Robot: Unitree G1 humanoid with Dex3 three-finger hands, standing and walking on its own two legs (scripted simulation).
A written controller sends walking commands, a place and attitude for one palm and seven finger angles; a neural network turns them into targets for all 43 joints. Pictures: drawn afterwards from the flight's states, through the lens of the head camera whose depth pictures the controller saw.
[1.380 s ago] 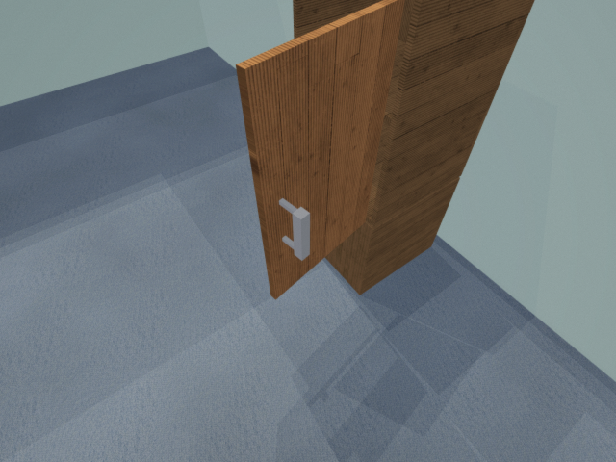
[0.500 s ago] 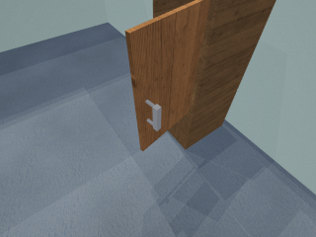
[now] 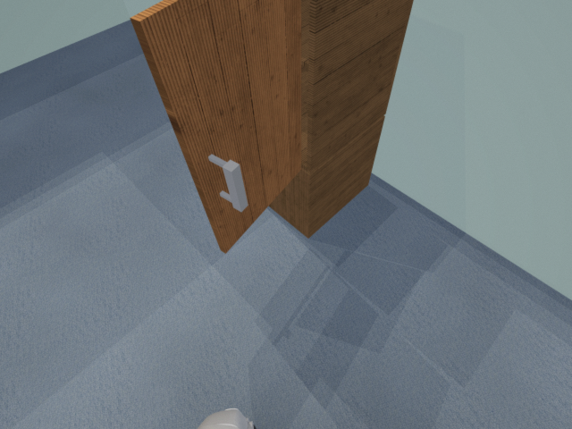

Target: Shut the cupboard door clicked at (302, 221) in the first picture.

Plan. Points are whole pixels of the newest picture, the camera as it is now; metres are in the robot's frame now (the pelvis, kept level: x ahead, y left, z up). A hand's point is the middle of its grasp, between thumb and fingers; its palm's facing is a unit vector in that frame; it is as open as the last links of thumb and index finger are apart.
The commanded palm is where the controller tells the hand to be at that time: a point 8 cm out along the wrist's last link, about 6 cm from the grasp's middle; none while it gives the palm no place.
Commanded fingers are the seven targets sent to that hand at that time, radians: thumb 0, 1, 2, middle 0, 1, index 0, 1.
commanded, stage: walk around to get in front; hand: left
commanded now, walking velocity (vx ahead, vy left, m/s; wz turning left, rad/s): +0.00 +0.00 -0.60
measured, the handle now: (227, 183) +0.55 +0.17 -0.07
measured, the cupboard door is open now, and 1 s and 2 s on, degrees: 100 100 100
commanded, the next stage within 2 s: none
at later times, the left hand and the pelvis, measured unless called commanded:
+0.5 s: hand out of the picture +0.11 +0.22 -0.17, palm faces -0.18 -0.95 -0.24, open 7.4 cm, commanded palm none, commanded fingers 0.00 0.90 0.90 -0.20 -0.30 -0.20 -0.30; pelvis +0.01 +0.02 +0.01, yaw -16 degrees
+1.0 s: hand (235, 376) +0.21 +0.11 -0.16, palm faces -0.58 -0.79 -0.22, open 7.4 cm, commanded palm none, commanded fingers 0.00 0.90 0.90 -0.20 -0.30 -0.20 -0.30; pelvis +0.01 +0.01 +0.00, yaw -35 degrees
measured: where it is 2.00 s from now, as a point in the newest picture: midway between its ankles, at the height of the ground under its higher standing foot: outside the picture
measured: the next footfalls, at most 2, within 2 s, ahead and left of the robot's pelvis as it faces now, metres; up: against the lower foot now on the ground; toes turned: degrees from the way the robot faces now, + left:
left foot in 0.44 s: +0.07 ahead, +0.15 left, +0.00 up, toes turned -16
right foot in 0.74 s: -0.02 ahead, -0.13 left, +0.00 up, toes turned -27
